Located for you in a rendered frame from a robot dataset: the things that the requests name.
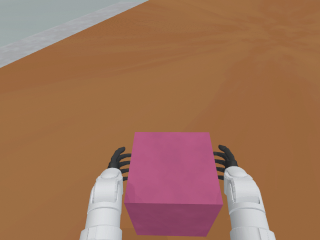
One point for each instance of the robot left forearm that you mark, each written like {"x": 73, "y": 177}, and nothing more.
{"x": 105, "y": 207}

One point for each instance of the robot right forearm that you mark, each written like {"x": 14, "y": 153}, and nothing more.
{"x": 245, "y": 206}

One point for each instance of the carton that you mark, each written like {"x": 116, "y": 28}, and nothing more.
{"x": 172, "y": 186}

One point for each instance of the robot left hand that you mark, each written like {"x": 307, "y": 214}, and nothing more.
{"x": 115, "y": 161}

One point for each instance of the robot right hand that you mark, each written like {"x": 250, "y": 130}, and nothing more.
{"x": 229, "y": 160}

